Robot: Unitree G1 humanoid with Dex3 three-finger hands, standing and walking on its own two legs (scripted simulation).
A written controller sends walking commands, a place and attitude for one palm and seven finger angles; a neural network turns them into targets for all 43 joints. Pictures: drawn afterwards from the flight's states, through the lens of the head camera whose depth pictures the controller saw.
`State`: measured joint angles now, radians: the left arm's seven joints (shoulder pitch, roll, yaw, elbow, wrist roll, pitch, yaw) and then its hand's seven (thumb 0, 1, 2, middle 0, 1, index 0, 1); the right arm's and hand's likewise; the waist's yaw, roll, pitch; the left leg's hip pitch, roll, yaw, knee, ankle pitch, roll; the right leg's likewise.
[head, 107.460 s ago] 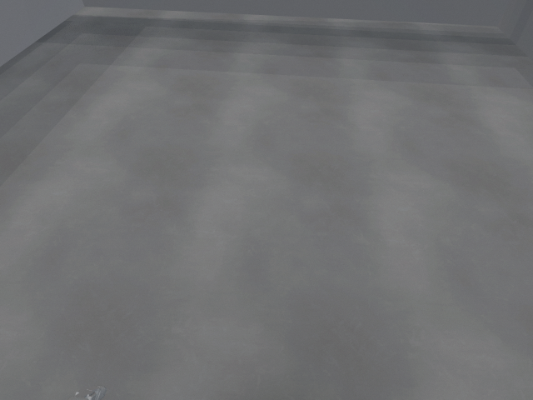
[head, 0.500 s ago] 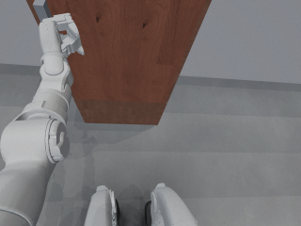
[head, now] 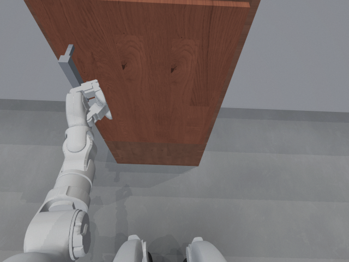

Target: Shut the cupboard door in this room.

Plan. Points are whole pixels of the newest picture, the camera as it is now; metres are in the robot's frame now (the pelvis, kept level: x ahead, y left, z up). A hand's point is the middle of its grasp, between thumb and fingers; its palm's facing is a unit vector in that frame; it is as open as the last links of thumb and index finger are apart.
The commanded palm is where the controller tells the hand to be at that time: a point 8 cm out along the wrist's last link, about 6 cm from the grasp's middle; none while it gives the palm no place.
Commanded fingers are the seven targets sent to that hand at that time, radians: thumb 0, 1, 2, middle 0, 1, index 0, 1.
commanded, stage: pull the fist back off the door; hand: left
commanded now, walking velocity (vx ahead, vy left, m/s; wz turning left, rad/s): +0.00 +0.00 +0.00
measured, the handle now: (78, 74) +0.56 +0.21 +0.06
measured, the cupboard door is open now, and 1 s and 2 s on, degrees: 0 0 0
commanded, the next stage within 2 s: draw the hand back to the body in 0.16 s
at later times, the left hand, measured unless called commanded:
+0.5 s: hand (93, 124) +0.39 +0.14 +0.09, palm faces +0.09 -1.00 -0.04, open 3.1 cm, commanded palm +0.34 +0.20 +0.10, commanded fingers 0.00 0.90 0.90 -1.30 -1.50 -1.30 -1.50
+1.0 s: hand (23, 171) +0.27 +0.21 +0.16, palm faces +0.22 -0.94 -0.26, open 3.2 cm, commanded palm +0.23 +0.26 +0.18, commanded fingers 0.00 0.90 0.90 -0.83 -0.99 -0.83 -0.99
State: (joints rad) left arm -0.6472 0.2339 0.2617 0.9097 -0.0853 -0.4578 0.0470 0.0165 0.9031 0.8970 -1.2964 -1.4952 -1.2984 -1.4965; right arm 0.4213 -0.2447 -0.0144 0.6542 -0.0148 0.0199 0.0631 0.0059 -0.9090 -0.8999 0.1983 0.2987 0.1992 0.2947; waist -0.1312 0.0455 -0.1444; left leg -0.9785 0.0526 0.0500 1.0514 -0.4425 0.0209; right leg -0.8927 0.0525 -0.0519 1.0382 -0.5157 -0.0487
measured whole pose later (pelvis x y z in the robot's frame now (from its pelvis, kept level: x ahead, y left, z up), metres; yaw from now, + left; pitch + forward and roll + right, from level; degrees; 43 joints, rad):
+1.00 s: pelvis +0.00 +0.00 +0.07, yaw +2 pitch +0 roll +0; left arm 0.12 0.29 0.10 0.06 -0.09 -0.10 0.06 0.02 0.90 0.90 -1.08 -1.26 -1.09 -1.26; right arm 0.18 -0.25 0.03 0.58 0.07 0.02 -0.09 0.01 -0.91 -0.90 0.20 0.30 0.20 0.29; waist 0.01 0.06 -0.04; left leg -0.31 0.01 0.05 0.57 -0.26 0.02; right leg -0.23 0.03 -0.04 0.56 -0.34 -0.04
